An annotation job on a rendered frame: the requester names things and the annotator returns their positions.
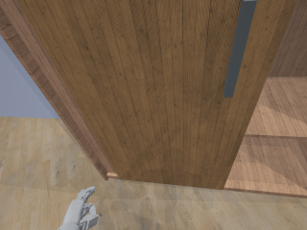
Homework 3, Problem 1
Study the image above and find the left robot hand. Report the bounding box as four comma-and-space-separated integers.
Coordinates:
62, 186, 99, 230

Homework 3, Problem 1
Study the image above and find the handle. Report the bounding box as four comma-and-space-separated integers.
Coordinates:
224, 0, 257, 98

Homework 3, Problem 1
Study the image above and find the wardrobe door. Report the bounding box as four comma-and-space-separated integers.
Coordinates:
17, 0, 297, 190
0, 0, 116, 173

